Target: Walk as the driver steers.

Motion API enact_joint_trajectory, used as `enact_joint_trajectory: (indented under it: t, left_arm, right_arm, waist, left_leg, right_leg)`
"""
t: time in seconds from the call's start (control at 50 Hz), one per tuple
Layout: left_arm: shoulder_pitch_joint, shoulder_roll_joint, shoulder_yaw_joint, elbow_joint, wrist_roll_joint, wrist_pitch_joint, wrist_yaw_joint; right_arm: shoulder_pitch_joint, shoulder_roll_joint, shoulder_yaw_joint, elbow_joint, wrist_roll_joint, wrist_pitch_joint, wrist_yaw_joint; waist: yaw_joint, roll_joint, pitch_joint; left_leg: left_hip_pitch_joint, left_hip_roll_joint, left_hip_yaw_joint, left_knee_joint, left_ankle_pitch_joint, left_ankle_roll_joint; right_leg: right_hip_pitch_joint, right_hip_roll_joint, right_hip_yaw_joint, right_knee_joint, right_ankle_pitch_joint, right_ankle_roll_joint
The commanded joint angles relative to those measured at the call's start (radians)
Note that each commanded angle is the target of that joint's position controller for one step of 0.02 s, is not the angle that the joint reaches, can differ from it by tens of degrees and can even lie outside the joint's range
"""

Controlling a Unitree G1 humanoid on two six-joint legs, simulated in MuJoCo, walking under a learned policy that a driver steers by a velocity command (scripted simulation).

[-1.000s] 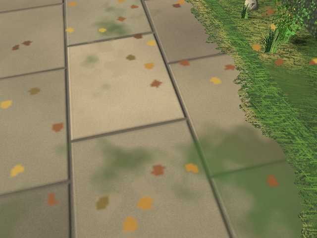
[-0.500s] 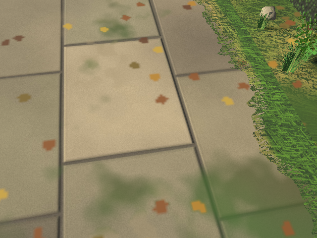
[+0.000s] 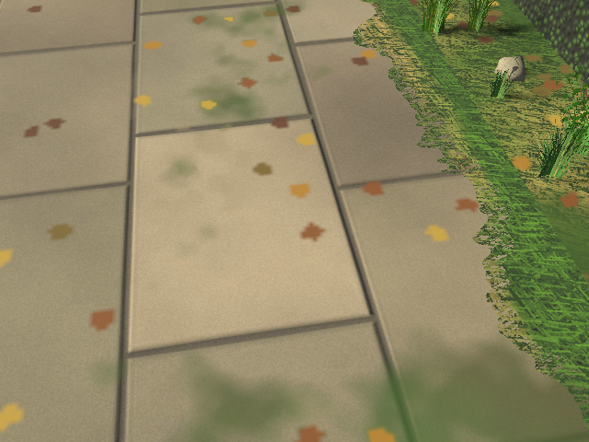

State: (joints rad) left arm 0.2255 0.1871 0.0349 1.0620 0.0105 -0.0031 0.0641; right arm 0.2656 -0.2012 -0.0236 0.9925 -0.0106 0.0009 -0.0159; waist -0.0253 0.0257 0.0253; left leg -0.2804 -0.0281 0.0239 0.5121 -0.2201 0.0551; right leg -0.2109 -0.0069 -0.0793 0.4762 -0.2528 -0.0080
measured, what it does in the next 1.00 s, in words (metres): walks ahead, turning left: right foot, then left foot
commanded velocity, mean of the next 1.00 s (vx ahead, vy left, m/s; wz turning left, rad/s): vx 0.21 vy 0.00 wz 0.33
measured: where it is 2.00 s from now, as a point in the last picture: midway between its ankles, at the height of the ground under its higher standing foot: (208, 374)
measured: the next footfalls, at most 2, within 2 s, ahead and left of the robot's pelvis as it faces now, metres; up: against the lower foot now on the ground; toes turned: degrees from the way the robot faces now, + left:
right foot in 0.56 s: +0.06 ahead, -0.10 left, +0.00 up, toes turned +20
left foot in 1.00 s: +0.22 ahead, +0.20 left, +0.00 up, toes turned +23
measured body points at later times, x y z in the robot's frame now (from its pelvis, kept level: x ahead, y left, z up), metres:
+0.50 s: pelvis +0.00 +0.00 +0.00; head +0.02 +0.01 +0.45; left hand +0.06 +0.28 -0.12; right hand +0.13 -0.26 -0.13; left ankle +0.02 +0.08 -0.74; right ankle +0.02 -0.13 -0.71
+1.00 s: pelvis +0.13 +0.06 -0.01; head +0.16 +0.08 +0.44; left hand -0.03 +0.27 -0.15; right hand +0.40 -0.08 -0.11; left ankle +0.18 +0.18 -0.74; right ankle +0.02 -0.11 -0.73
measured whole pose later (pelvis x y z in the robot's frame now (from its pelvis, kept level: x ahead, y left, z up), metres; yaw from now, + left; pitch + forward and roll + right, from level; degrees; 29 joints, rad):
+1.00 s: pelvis +0.13 +0.06 -0.01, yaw +20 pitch +2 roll +0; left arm 0.48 0.22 0.05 1.02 0.02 -0.07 0.00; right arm 0.04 -0.23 -0.05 0.81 -0.04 -0.04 0.04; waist 0.08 0.00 0.03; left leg -0.41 -0.01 0.08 0.50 -0.16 0.06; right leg 0.06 -0.02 0.01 0.34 -0.42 0.01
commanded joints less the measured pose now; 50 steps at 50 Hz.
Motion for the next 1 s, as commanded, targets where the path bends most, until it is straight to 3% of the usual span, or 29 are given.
enact_joint_trajectory:
  t: [0.02,0.04,0.08,0.1,0.12,0.14,0.16,0.18,0.2,0.22,0.26,0.28,0.38,0.44,0.5,0.54,0.56,0.58,0.6,0.62,0.64,0.68,0.8,0.86,0.9,0.94,0.96,0.98,1.0]
  left_arm:
    - [0.066,0.171,0.053,-0.03,0.006,0.011,0.016]
    - [0.04,0.172,0.057,-0.045,0.008,0.014,0.018]
    - [-0.019,0.169,0.059,-0.076,0.01,0.014,0.017]
    - [-0.045,0.172,0.06,-0.085,0.013,0.015,0.014]
    - [-0.047,0.173,0.064,-0.088,0.016,0.018,0.009]
    - [-0.021,0.145,0.062,-0.116,0.007,0.025,0.001]
    - [-0.087,0.121,0.054,-0.159,-0.001,0.037,0.002]
    - [-0.058,0.101,0.045,-0.154,0.009,0.045,-0.004]
    - [-0.055,0.099,0.043,-0.149,0.0,0.044,-0.012]
    - [-0.063,0.107,0.045,-0.154,-0.005,0.035,-0.016]
    - [-0.061,0.133,0.049,-0.158,0.011,0.025,-0.021]
    - [-0.056,0.133,0.048,-0.161,0.01,0.026,-0.023]
    - [-0.103,0.124,0.038,-0.212,-0.003,0.032,-0.018]
    - [-0.121,0.135,0.034,-0.244,0.009,0.023,-0.032]
    - [-0.04,0.13,0.029,-0.239,0.003,0.006,-0.037]
    - [0.104,0.119,0.028,-0.196,0.002,-0.009,-0.027]
    - [0.155,0.178,0.037,-0.185,0.014,-0.02,-0.014]
    - [0.143,0.29,0.057,-0.202,0.032,-0.028,-0.012]
    - [0.085,0.278,0.064,-0.193,0.041,-0.029,-0.019]
    - [0.016,0.225,0.051,-0.207,0.024,-0.038,-0.026]
    - [-0.023,0.194,0.045,-0.215,0.013,-0.048,-0.036]
    - [0.018,0.173,0.04,-0.2,0.006,-0.065,-0.045]
    - [0.203,0.167,0.045,-0.127,0.004,-0.087,-0.057]
    - [0.256,0.177,0.045,-0.104,0.009,-0.088,-0.058]
    - [0.271,0.189,0.047,-0.093,0.011,-0.088,-0.058]
    - [0.263,0.201,0.05,-0.088,0.01,-0.085,-0.058]
    - [0.245,0.207,0.05,-0.088,0.007,-0.083,-0.058]
    - [0.227,0.201,0.047,-0.086,0.001,-0.08,-0.058]
    - [0.211,0.183,0.039,-0.1,-0.004,-0.081,-0.059]
  right_arm:
    - [0.018,-0.062,-0.023,-0.061,-0.012,0.004,-0.005]
    - [0.036,-0.06,-0.027,-0.063,-0.019,0.008,-0.005]
    - [0.062,-0.057,-0.034,-0.068,-0.023,0.014,-0.005]
    - [0.076,-0.05,-0.034,-0.07,-0.021,0.013,-0.004]
    - [0.077,-0.067,-0.04,-0.075,-0.022,0.006,-0.002]
    - [0.073,-0.183,-0.069,-0.093,-0.024,0.0,-0.007]
    - [0.141,-0.242,-0.085,-0.088,-0.024,-0.001,0.0]
    - [0.144,-0.242,-0.086,-0.088,-0.019,0.001,-0.002]
    - [0.084,-0.222,-0.086,-0.106,-0.013,0.007,-0.011]
    - [0.026,-0.205,-0.084,-0.126,-0.012,0.015,-0.017]
    - [-0.021,-0.166,-0.076,-0.151,-0.007,0.022,-0.017]
    - [-0.005,-0.161,-0.077,-0.15,-0.004,0.022,-0.015]
    - [0.044,-0.2,-0.093,-0.146,-0.005,0.025,-0.01]
    - [0.019,-0.213,-0.102,-0.16,-0.011,0.034,0.002]
    - [-0.046,-0.21,-0.105,-0.178,-0.015,0.039,0.016]
    - [-0.103,-0.177,-0.098,-0.192,-0.006,0.041,0.01]
    - [-0.087,-0.109,-0.08,-0.202,0.001,0.031,0.004]
    - [-0.078,-0.063,-0.064,-0.224,0.007,0.014,0.004]
    - [-0.108,-0.14,-0.075,-0.223,-0.021,0.001,0.01]
    - [-0.073,-0.159,-0.08,-0.206,-0.019,-0.007,0.024]
    - [-0.037,-0.169,-0.082,-0.182,-0.023,-0.013,0.036]
    - [-0.028,-0.164,-0.082,-0.16,-0.039,-0.017,0.055]
    - [-0.239,-0.106,-0.051,-0.222,-0.033,-0.024,0.067]
    - [-0.327,-0.084,-0.037,-0.254,-0.025,-0.029,0.072]
    - [-0.338,-0.089,-0.035,-0.264,-0.021,-0.032,0.07]
    - [-0.294,-0.103,-0.039,-0.259,-0.019,-0.037,0.06]
    - [-0.222,-0.112,-0.045,-0.237,-0.017,-0.042,0.052]
    - [-0.085,-0.128,-0.057,-0.188,-0.021,-0.051,0.041]
    - [0.085,-0.18,-0.075,-0.141,-0.036,-0.064,0.025]
  waist:
    - [0.02,-0.135,-0.002]
    - [0.012,-0.154,-0.011]
    - [-0.008,-0.131,-0.008]
    - [-0.023,-0.109,-0.006]
    - [-0.024,-0.057,0.001]
    - [0.001,0.18,0.006]
    - [-0.054,0.294,-0.009]
    - [-0.016,0.147,-0.042]
    - [0.004,0.051,-0.033]
    - [0.025,0.019,-0.021]
    - [0.029,0.055,-0.055]
    - [0.024,0.059,-0.069]
    - [-0.011,0.083,-0.08]
    - [-0.015,0.112,-0.08]
    - [0.032,0.117,-0.06]
    - [0.118,0.056,-0.021]
    - [0.121,-0.135,-0.014]
    - [0.1,-0.262,-0.015]
    - [0.059,-0.138,0.084]
    - [0.005,-0.118,0.106]
    - [-0.017,-0.117,0.098]
    - [-0.001,-0.146,0.072]
    - [0.087,-0.142,0.085]
    - [0.119,-0.161,0.095]
    - [0.115,-0.172,0.092]
    - [0.082,-0.176,0.073]
    - [0.04,-0.166,0.046]
    - [-0.029,-0.117,-0.021]
    - [-0.099,-0.058,-0.137]
  left_leg:
    - [-0.108,0.013,-0.028,0.137,-0.028,0.024]
    - [-0.105,0.016,-0.018,0.209,-0.108,0.027]
    - [-0.081,0.033,-0.008,0.25,-0.19,0.042]
    - [-0.043,0.038,-0.011,0.173,-0.153,0.05]
    - [-0.001,0.05,-0.067,0.056,-0.032,0.063]
    - [0.017,0.211,-0.365,-0.111,0.221,0.125]
    - [0.097,0.361,-0.642,-0.235,0.434,0.237]
    - [0.116,0.352,-0.596,-0.221,0.414,0.264]
    - [0.09,0.307,-0.505,-0.197,0.355,0.249]
    - [0.072,0.254,-0.439,-0.198,0.294,0.209]
    - [0.103,0.195,-0.382,-0.194,0.319,0.182]
    - [0.121,0.19,-0.375,-0.19,0.343,0.182]
    - [0.169,0.191,-0.434,-0.197,0.259,0.191]
    - [0.09,0.156,-0.504,-0.278,-0.227,0.196]
    - [-0.05,0.129,-0.506,-0.295,-0.372,0.165]
    - [-0.24,0.042,-0.442,-0.216,-0.448,0.083]
    - [-0.369,-0.044,-0.317,0.042,-0.463,0.031]
    - [-0.49,-0.174,-0.17,0.292,-0.344,0.005]
    - [-0.487,-0.078,-0.226,0.379,-0.207,0.008]
    - [-0.441,-0.055,-0.231,0.416,-0.126,0.001]
    - [-0.423,-0.046,-0.207,0.445,-0.074,-0.017]
    - [-0.409,-0.034,-0.149,0.497,-0.02,-0.038]
    - [-0.467,0.059,-0.017,0.321,0.056,-0.082]
    - [-0.37,0.058,0.034,0.166,0.046,-0.072]
    - [-0.293,0.044,0.062,0.097,0.009,-0.045]
    - [-0.171,0.019,0.08,0.047,-0.013,-0.006]
    - [-0.063,-0.006,0.085,0.003,-0.004,0.013]
    - [0.122,-0.028,0.089,-0.07,0.041,0.036]
    - [0.377,0.054,-0.004,-0.076,0.004,0.069]
  right_leg:
    - [0.015,-0.251,0.2,-0.12,0.108,-0.142]
    - [-0.01,-0.295,0.214,-0.108,0.151,-0.17]
    - [-0.065,-0.333,0.197,-0.056,0.259,-0.189]
    - [-0.086,-0.308,0.157,-0.012,0.268,-0.158]
    - [-0.115,-0.251,0.099,0.075,0.195,-0.101]
    - [-0.209,-0.083,-0.041,0.295,0.007,-0.016]
    - [-0.361,0.078,-0.013,0.519,-0.39,0.014]
    - [-0.359,0.034,0.104,0.638,-0.382,0.005]
    - [-0.358,0.015,0.121,0.667,-0.305,0.003]
    - [-0.358,-0.003,0.131,0.635,-0.236,0.001]
    - [-0.334,-0.002,0.122,0.594,-0.162,0.011]
    - [-0.328,0.005,0.12,0.577,-0.155,0.02]
    - [-0.312,0.025,0.131,0.414,-0.165,0.039]
    - [-0.226,0.043,0.119,0.316,-0.193,0.034]
    - [-0.027,0.071,0.084,0.143,-0.207,-0.002]
    - [0.23,0.066,0.067,-0.124,-0.086,-0.048]
    - [0.317,-0.117,0.285,-0.261,-0.276,-0.078]
    - [0.299,-0.371,0.694,-0.399,-0.539,-0.167]
    - [0.128,-0.386,0.726,-0.427,-0.594,-0.209]
    - [0.077,-0.326,0.641,-0.421,-0.536,-0.193]
    - [0.091,-0.263,0.533,-0.41,-0.426,-0.164]
    - [0.114,-0.195,0.392,-0.4,-0.279,-0.149]
    - [0.226,-0.192,0.289,-0.393,-0.024,-0.183]
    - [0.209,-0.193,0.24,-0.362,0.114,-0.181]
    - [0.204,-0.206,0.224,-0.321,0.245,-0.178]
    - [0.189,-0.23,0.219,-0.266,0.392,-0.168]
    - [0.177,-0.227,0.202,-0.196,0.533,-0.154]
    - [0.144,-0.186,0.145,-0.033,0.654,-0.13]
    - [0.008,-0.136,0.095,0.184,0.558,-0.103]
